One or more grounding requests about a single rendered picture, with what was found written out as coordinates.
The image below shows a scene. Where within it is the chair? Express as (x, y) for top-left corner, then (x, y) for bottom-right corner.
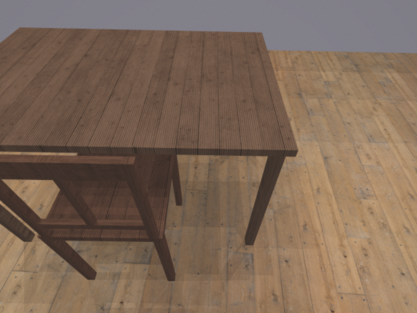
(0, 153), (182, 281)

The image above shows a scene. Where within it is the table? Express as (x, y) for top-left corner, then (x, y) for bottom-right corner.
(0, 27), (298, 245)

